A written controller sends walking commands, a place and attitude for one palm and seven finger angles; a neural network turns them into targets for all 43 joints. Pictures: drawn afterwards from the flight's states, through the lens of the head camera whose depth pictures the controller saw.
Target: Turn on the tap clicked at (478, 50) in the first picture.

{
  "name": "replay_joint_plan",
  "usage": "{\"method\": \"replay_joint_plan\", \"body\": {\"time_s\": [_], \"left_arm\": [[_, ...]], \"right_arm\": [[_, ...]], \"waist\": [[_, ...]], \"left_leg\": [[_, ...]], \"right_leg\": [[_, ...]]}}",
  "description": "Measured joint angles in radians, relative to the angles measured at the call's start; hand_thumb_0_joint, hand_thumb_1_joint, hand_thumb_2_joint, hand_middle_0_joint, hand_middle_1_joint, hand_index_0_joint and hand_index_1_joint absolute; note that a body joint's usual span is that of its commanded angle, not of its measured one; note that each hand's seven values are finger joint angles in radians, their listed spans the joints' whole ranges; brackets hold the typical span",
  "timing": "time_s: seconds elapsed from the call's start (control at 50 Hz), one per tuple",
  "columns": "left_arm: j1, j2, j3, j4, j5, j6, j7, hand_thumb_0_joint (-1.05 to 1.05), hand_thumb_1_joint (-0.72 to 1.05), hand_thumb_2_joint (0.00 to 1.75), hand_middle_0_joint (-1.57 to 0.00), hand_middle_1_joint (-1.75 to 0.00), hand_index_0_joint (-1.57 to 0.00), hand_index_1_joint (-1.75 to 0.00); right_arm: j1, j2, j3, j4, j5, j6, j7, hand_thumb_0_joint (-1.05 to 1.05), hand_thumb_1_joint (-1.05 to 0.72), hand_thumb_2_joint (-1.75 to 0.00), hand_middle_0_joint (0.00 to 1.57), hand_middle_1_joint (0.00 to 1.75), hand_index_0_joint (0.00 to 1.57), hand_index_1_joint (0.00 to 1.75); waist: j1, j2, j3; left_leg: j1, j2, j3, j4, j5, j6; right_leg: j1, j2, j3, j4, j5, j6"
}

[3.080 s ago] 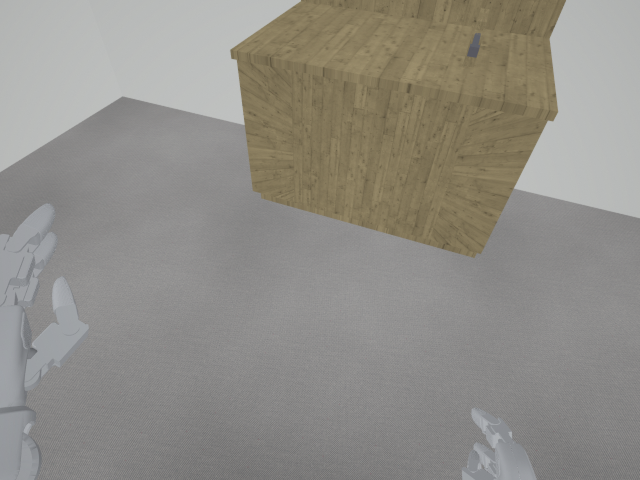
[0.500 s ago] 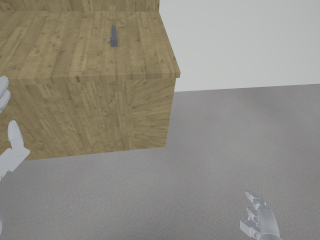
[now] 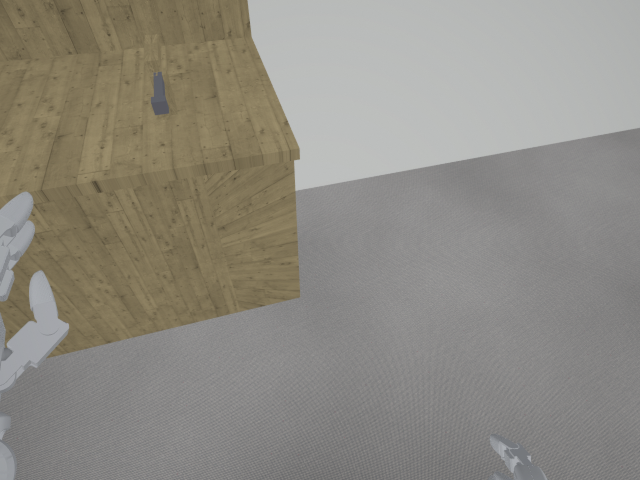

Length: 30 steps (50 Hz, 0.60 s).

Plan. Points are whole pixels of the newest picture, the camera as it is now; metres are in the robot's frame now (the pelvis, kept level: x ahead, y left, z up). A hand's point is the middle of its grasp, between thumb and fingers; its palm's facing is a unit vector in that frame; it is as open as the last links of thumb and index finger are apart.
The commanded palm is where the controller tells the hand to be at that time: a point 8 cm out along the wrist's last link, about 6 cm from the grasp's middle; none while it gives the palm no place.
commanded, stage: take the last steps up to it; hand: left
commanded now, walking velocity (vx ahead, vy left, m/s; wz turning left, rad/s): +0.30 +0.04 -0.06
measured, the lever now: (160, 105) +0.79 +0.36 +0.05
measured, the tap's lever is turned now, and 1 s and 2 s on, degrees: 0 0 0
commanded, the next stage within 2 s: come to a stop and stand still in 1.72 s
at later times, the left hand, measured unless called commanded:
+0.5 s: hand (129, 280) +0.27 +0.20 +0.17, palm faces +0.39 -0.82 -0.41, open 7.5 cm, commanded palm +0.21 +0.25 +0.18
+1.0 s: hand (162, 191) +0.38 +0.20 +0.18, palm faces +0.34 -0.82 -0.47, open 7.5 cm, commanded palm +0.33 +0.25 +0.18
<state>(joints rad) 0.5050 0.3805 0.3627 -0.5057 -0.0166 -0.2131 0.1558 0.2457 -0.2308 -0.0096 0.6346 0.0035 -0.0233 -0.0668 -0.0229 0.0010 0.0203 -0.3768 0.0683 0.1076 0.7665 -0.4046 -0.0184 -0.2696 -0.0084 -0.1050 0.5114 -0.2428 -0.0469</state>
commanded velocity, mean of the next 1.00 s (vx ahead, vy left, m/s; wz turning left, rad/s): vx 0.30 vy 0.06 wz -0.01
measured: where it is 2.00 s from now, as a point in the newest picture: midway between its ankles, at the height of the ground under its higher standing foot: (325, 442)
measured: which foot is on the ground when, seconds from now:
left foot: up 0.00-0.04, down 0.06-0.40, up 0.42-0.70, down 0.72-1.00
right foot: down 0.00-0.08, up 0.10-0.38, down 0.40-0.72, up 0.74-1.00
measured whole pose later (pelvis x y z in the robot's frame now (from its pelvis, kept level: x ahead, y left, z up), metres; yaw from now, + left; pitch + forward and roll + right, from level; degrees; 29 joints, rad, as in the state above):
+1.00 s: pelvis +0.16 -0.03 +0.00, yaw -3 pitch +0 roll -1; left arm 0.51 0.40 0.37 -0.53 -0.02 -0.24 0.15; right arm 0.23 -0.13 0.02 0.60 0.01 -0.11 -0.05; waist -0.01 0.03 0.04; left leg -0.24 0.11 0.14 0.57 -0.31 -0.02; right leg -0.36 -0.05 -0.16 0.65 -0.35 0.02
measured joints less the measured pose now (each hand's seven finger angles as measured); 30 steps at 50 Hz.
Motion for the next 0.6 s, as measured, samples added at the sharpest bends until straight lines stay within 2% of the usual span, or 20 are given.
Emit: {"method": "replay_joint_plan", "body": {"time_s": [0.06,0.1,0.14,0.18,0.22,0.28,0.38,0.4,0.42,0.46,0.5,0.52,0.56,0.6], "left_arm": [[-0.016,-0.007,-0.008,-0.009,0.0,-0.001,0.009,0.02,0.89,0.89,-0.22,-0.3,-0.21,-0.3],[-0.037,-0.014,-0.007,0.005,0.001,-0.008,0.014,0.02,0.89,0.89,-0.22,-0.3,-0.21,-0.3],[-0.056,-0.025,-0.008,0.042,0.009,-0.013,0.013,0.02,0.89,0.89,-0.22,-0.3,-0.21,-0.3],[-0.071,-0.027,-0.01,0.067,0.017,-0.011,0.009,0.02,0.89,0.89,-0.22,-0.3,-0.21,-0.3],[-0.067,-0.029,-0.013,0.066,0.018,-0.008,0.006,0.02,0.89,0.89,-0.21,-0.3,-0.21,-0.3],[-0.04,-0.029,-0.015,0.043,0.018,-0.009,0.003,0.02,0.89,0.89,-0.21,-0.3,-0.2,-0.3],[-0.039,-0.007,-0.012,0.046,0.017,-0.003,0.004,0.02,0.89,0.89,-0.21,-0.3,-0.2,-0.3],[-0.048,0.003,-0.007,0.048,0.018,-0.001,0.004,0.02,0.89,0.89,-0.21,-0.3,-0.2,-0.3],[-0.064,0.001,-0.009,0.054,0.021,-0.001,0.004,0.02,0.89,0.89,-0.21,-0.3,-0.2,-0.3],[-0.099,-0.022,-0.028,0.067,0.016,0.004,0.0,0.02,0.89,0.89,-0.21,-0.3,-0.21,-0.3],[-0.1,-0.046,-0.037,0.066,0.011,0.001,-0.006,0.02,0.89,0.89,-0.22,-0.3,-0.21,-0.3],[-0.089,-0.053,-0.037,0.06,0.011,-0.003,-0.007,0.02,0.89,0.89,-0.22,-0.3,-0.21,-0.3],[-0.062,-0.053,-0.032,0.041,0.01,-0.012,-0.008,0.02,0.89,0.89,-0.22,-0.3,-0.21,-0.3],[-0.038,-0.039,-0.023,0.015,0.01,-0.02,-0.006,0.02,0.89,0.89,-0.22,-0.3,-0.21,-0.3]], "right_arm": [[0.018,-0.019,-0.012,-0.015,-0.003,-0.008,-0.012,0.02,-0.9,-0.89,0.2,0.3,0.2,0.3],[0.013,-0.014,-0.018,-0.021,-0.004,-0.013,-0.022,0.02,-0.9,-0.89,0.2,0.3,0.2,0.3],[0.007,0.0,-0.018,-0.022,-0.004,-0.025,-0.025,0.02,-0.9,-0.89,0.2,0.3,0.2,0.3],[0.004,0.021,-0.014,-0.02,-0.002,-0.041,-0.02,0.02,-0.9,-0.89,0.2,0.3,0.2,0.3],[0.002,0.042,-0.003,-0.019,0.0,-0.055,-0.01,0.02,-0.9,-0.89,0.2,0.3,0.2,0.3],[0.001,0.07,0.017,-0.022,-0.001,-0.069,0.0,0.02,-0.9,-0.89,0.2,0.3,0.2,0.3],[-0.003,0.097,0.043,-0.026,-0.003,-0.072,0.003,0.02,-0.9,-0.89,0.21,0.3,0.2,0.3],[-0.005,0.098,0.046,-0.03,-0.003,-0.07,0.004,0.02,-0.9,-0.89,0.21,0.3,0.2,0.3],[-0.015,0.092,0.045,-0.024,-0.001,-0.064,0.005,0.02,-0.9,-0.89,0.21,0.3,0.21,0.3],[-0.038,0.069,0.034,0.007,0.0,-0.049,0.012,0.02,-0.9,-0.89,0.21,0.3,0.21,0.3],[-0.052,0.047,0.026,0.03,0.001,-0.035,0.016,0.02,-0.9,-0.89,0.21,0.3,0.21,0.3],[-0.055,0.037,0.023,0.034,0.001,-0.028,0.016,0.02,-0.9,-0.89,0.21,0.3,0.21,0.3],[-0.054,0.025,0.014,0.029,0.001,-0.019,0.011,0.02,-0.9,-0.89,0.21,0.3,0.2,0.3],[-0.044,0.015,0.003,0.013,-0.001,-0.018,0.005,0.02,-0.9,-0.89,0.21,0.3,0.2,0.3]], "waist": [[0.008,-0.009,-0.014],[0.016,-0.029,-0.009],[0.008,-0.023,-0.016],[0.0,-0.009,-0.023],[0.002,0.002,-0.027],[0.014,0.019,-0.027],[0.032,0.042,-0.012],[0.033,0.039,-0.011],[0.035,0.047,-0.002],[0.038,0.058,0.016],[0.038,0.051,0.025],[0.034,0.046,0.027],[0.024,0.026,0.029],[0.019,0.003,0.032]], "left_leg": [[0.096,-0.005,0.016,-0.196,0.052,0.018],[0.111,-0.013,0.031,-0.201,0.139,0.037],[0.119,-0.008,0.03,-0.195,0.131,0.049],[0.129,-0.001,0.017,-0.215,0.131,0.053],[0.142,0.01,0.013,-0.245,0.143,0.046],[0.159,0.027,0.021,-0.275,0.153,0.029],[0.149,0.053,0.023,-0.213,0.106,-0.003],[0.127,0.055,0.021,-0.163,0.076,-0.002],[0.095,0.059,0.009,-0.081,0.025,0.006],[0.014,0.036,-0.038,0.133,-0.052,0.009],[-0.057,0.014,-0.054,0.288,-0.038,0.001],[-0.083,0.011,-0.052,0.318,-0.018,-0.003],[-0.107,0.015,-0.038,0.274,0.014,-0.004],[-0.094,0.022,-0.017,0.145,0.043,0.001]], "right_leg": [[-0.004,0.006,-0.001,0.035,-0.02,0.008],[-0.025,0.002,0.023,0.13,-0.127,0.016],[-0.077,0.011,0.036,0.304,-0.201,0.025],[-0.124,0.009,0.034,0.432,-0.2,0.036],[-0.15,-0.006,0.025,0.463,-0.176,0.046],[-0.144,-0.03,0.004,0.375,-0.155,0.059],[-0.028,-0.034,-0.039,0.086,-0.124,0.066],[-0.007,-0.033,-0.035,0.035,-0.092,0.052],[-0.017,-0.029,-0.037,0.046,-0.021,0.036],[-0.026,-0.029,-0.044,0.097,-0.029,0.017],[-0.009,-0.031,-0.04,0.085,-0.048,0.014],[0.003,-0.032,-0.038,0.064,-0.047,0.015],[0.026,-0.037,-0.035,0.022,-0.034,0.022],[0.043,-0.043,-0.031,-0.004,-0.031,0.025]]}}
